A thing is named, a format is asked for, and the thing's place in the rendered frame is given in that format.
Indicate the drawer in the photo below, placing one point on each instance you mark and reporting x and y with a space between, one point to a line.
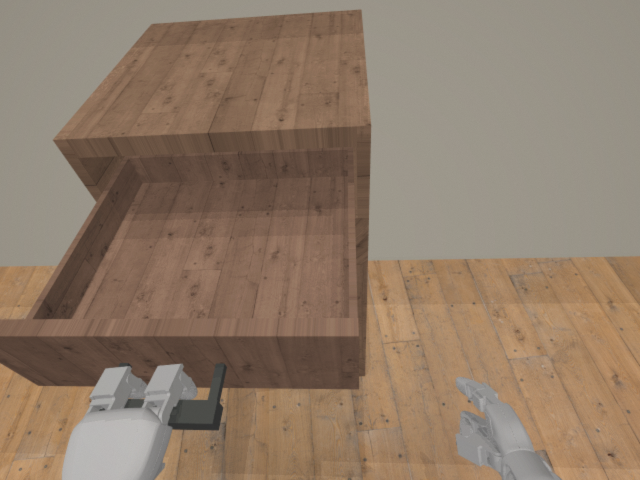
243 258

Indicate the cabinet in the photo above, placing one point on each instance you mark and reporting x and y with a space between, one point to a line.
296 81

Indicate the left robot hand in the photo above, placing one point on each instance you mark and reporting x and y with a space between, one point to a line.
126 443

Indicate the right robot hand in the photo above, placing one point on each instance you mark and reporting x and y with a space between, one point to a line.
486 442

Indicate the robot right forearm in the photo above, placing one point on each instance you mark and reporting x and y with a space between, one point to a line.
526 465

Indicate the handle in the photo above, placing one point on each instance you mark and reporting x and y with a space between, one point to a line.
194 414

